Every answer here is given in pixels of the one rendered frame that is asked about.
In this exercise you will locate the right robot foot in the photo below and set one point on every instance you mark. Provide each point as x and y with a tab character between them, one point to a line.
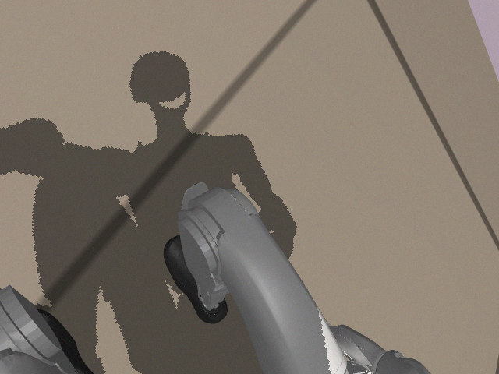
176	264

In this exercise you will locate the left robot foot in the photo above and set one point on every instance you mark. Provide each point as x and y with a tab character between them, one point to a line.
67	342

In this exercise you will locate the right robot arm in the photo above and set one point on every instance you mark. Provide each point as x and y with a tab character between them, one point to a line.
393	362

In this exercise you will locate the right robot hand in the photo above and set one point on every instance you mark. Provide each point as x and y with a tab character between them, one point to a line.
363	353

